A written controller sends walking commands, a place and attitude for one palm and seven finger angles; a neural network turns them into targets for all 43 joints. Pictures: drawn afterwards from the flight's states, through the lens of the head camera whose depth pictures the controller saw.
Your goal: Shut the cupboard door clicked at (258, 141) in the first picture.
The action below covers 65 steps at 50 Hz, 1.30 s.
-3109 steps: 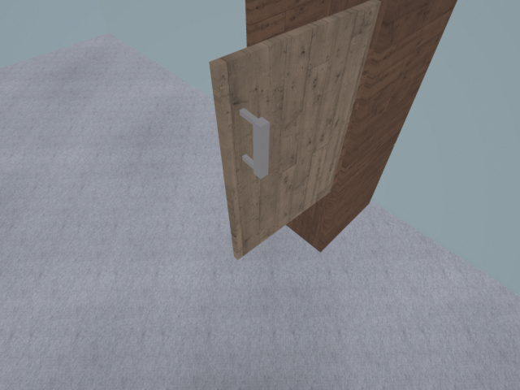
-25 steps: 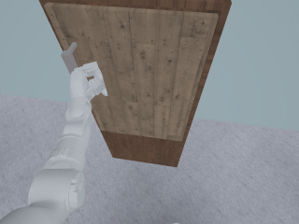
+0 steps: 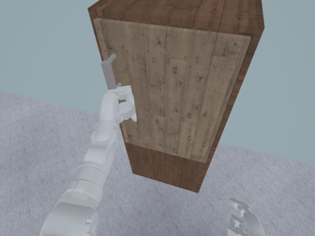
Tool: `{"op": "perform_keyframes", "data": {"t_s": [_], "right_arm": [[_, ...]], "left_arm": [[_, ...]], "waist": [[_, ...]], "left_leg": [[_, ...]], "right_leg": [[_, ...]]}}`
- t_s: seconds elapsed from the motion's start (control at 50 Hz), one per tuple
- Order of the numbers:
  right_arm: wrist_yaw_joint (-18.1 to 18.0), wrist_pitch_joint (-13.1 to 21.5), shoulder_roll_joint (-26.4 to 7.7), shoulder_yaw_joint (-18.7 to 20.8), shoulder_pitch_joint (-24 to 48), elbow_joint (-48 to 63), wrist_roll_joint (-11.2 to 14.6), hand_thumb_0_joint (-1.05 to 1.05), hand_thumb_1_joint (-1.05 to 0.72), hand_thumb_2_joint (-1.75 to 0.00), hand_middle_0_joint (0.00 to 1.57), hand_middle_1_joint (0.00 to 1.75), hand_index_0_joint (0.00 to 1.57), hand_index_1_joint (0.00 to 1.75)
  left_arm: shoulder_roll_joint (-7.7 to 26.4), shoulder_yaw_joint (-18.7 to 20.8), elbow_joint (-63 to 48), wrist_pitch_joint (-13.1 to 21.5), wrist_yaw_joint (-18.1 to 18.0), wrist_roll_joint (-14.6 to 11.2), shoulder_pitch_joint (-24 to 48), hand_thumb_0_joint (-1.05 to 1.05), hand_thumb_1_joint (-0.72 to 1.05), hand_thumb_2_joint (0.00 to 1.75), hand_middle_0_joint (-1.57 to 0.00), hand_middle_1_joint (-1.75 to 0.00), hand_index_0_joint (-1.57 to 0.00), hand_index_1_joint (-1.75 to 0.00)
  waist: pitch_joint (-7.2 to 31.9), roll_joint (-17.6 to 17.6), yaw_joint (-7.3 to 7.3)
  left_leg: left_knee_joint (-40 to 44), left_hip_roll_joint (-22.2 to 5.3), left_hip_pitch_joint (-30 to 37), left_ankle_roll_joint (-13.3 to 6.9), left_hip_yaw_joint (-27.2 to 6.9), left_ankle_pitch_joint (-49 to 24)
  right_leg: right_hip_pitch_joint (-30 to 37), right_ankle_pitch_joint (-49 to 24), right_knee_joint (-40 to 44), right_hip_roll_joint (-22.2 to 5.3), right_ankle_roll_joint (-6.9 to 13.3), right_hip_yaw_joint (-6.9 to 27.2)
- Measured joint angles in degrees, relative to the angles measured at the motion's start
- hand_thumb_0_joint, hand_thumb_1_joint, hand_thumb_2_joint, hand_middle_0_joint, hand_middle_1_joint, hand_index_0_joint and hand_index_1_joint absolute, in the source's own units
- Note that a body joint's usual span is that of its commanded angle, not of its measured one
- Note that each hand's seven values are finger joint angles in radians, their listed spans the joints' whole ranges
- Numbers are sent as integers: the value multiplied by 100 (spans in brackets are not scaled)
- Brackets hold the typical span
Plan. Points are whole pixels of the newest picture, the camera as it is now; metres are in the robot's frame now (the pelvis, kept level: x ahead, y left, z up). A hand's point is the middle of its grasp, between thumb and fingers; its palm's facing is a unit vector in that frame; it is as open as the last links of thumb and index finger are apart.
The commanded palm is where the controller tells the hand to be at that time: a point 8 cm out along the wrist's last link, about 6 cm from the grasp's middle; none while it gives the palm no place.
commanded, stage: draw the hand back to the body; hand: left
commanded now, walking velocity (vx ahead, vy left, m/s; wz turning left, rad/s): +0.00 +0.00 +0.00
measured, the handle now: (113, 76) +0.55 +0.16 +0.11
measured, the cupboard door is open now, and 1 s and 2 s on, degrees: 0 0 0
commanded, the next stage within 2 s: step back with the hand held close in 1.54 s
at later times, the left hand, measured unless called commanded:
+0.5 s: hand (89, 132) +0.31 +0.16 +0.15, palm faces +0.04 -1.00 -0.06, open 3.1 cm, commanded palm +0.27 +0.22 +0.15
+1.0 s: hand (25, 158) +0.23 +0.26 +0.17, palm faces +0.34 -0.87 -0.34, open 4.8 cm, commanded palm +0.18 +0.30 +0.18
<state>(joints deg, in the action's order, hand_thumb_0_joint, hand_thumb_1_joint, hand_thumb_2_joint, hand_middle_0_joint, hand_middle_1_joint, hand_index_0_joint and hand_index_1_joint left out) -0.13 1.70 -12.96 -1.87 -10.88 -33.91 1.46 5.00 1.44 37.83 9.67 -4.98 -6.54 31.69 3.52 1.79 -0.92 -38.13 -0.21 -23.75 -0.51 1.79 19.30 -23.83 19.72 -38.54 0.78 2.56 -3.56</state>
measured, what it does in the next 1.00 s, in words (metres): stands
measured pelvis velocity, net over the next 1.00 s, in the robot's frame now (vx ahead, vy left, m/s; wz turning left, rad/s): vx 0.01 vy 0.03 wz -0.01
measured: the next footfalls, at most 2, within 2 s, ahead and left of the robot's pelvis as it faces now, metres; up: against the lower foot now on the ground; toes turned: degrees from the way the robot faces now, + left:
none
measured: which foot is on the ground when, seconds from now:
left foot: down 0.00-1.00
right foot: down 0.00-1.00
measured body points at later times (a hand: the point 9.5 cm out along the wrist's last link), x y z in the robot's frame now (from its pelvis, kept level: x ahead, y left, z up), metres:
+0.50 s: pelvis -0.01 +0.01 +0.01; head -0.03 -0.01 +0.46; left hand +0.30 +0.22 +0.15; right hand +0.17 -0.23 -0.07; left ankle +0.00 +0.12 -0.72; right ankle +0.00 -0.09 -0.72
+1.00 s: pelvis +0.01 +0.03 +0.02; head -0.01 +0.00 +0.47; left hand +0.21 +0.30 +0.19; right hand +0.19 -0.18 -0.07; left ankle +0.00 +0.12 -0.72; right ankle +0.00 -0.09 -0.72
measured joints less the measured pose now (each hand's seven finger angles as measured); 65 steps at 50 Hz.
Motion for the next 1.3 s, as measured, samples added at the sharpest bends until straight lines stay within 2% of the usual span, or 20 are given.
{"op": "perform_keyframes", "data": {"t_s": [0.06,0.14,0.24,0.34,0.48,0.58,0.7,0.8,1.0,1.2,1.3], "right_arm": [[17,-46,25,-20,-153,-33,-4,1,-90,-90,20,30,20,30],[40,-134,-18,15,-474,-47,41,1,-90,-90,20,30,20,30],[-31,-216,-123,60,-696,-99,121,1,-90,-90,20,30,20,30],[-177,-127,-211,70,-582,-132,162,1,-90,-90,20,30,20,30],[-298,60,-220,15,-171,-9,199,1,-90,-90,20,30,20,30],[-330,68,-106,-24,102,89,70,1,-90,-90,20,30,20,30],[-337,-41,2,-126,182,82,-30,1,-90,-90,20,30,20,30],[-331,-84,59,-168,125,-18,-79,1,-90,-90,20,30,20,30],[-288,-88,13,-63,-62,-143,-109,1,-90,-90,20,30,20,30],[-314,73,-87,110,-112,-163,-72,1,-90,-90,20,30,20,30],[-343,166,-129,137,-79,-187,-72,1,-90,-90,20,30,20,30]], "left_arm": [[56,182,-146,12,95,-34,-126,1,90,90,-130,-150,-131,-150],[161,321,-819,-41,312,-127,-773,1,90,90,-130,-150,-130,-150],[317,347,-1806,-359,543,-295,-1664,1,90,90,-130,-150,-130,-150],[462,335,-2558,-680,650,-406,-2230,1,90,90,-130,-150,-130,-150],[628,435,-3182,-1077,884,-546,-2616,1,90,90,-128,-147,-128,-147],[857,229,-3819,-931,450,-18,-3248,1,90,90,-120,-138,-120,-139],[957,208,-4394,-843,187,228,-3886,1,90,90,-106,-123,-106,-124],[1072,446,-4758,-838,65,291,-4268,1,90,90,-93,-109,-94,-109],[1266,1066,-5473,-763,8,281,-5155,1,90,90,-66,-79,-66,-80],[1527,1772,-5912,-667,-72,235,-5902,1,89,90,-39,-49,-39,-50],[1450,1810,-5906,-634,-149,258,-5876,1,89,90,-28,-38,-29,-39]], "waist": [[38,20,-4],[90,90,20],[26,133,70],[-80,142,110],[-105,135,182],[-208,158,217],[-370,163,343],[-433,214,403],[-370,316,411],[-299,289,478],[-317,291,545]], "left_leg": [[54,-13,25,-4,69,-17],[215,-26,228,-18,169,-44],[409,-29,560,-32,194,-101],[519,-17,777,-49,139,-173],[657,19,989,-79,94,-270],[1030,62,1332,-104,97,-439],[1408,109,1654,-138,70,-610],[1542,134,1804,-160,54,-642],[1542,165,1890,-198,77,-546],[1424,146,1855,-194,76,-447],[1405,166,1836,-204,41,-459]], "right_leg": [[-18,-30,23,15,0,69],[129,-71,137,36,-16,173],[459,-141,343,48,-34,201],[730,-231,526,41,-49,149],[989,-341,720,10,-79,105],[1334,-506,1090,-17,-117,115],[1682,-681,1493,-48,-152,94],[1859,-733,1672,-66,-178,82],[1952,-660,1699,-95,-230,109],[1942,-594,1638,-78,-233,109],[1935,-587,1612,-99,-239,73]]}}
